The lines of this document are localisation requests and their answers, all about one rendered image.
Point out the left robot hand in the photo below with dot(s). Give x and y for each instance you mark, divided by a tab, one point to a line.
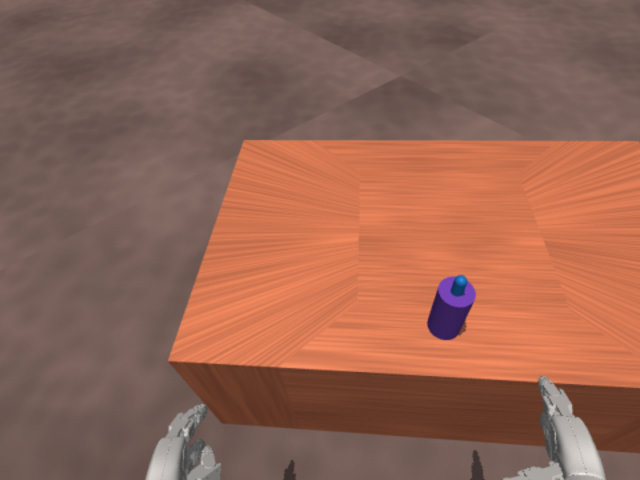
173	460

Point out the bottle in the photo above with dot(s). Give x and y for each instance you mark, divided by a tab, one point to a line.
452	303

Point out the right robot hand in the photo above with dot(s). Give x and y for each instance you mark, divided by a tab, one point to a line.
567	440

